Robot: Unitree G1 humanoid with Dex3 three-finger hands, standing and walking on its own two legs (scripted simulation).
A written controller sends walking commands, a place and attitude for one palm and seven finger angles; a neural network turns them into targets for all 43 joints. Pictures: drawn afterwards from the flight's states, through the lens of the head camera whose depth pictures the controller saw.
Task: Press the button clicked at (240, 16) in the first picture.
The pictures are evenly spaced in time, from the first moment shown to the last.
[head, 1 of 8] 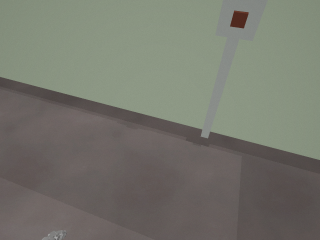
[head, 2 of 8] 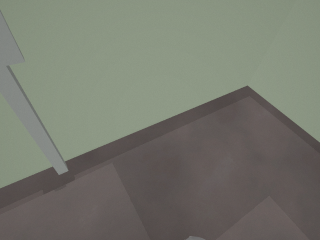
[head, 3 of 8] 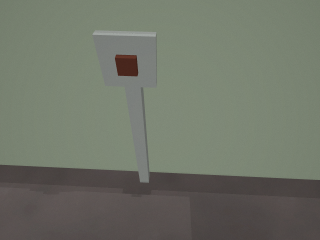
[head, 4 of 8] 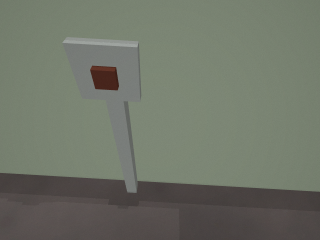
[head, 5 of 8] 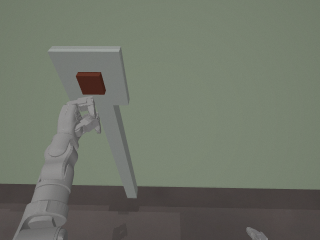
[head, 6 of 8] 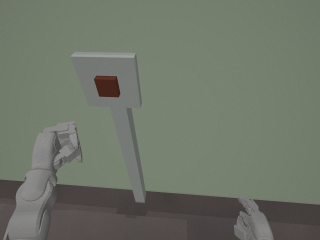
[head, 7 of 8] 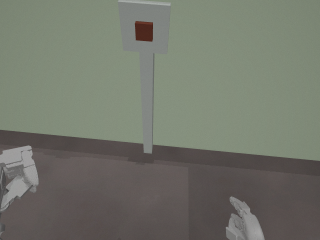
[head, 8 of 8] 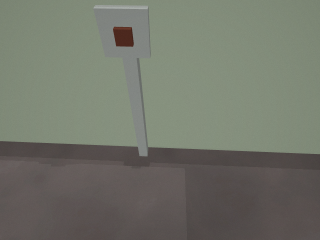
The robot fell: no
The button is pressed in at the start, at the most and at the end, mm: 0 12 0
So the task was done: yes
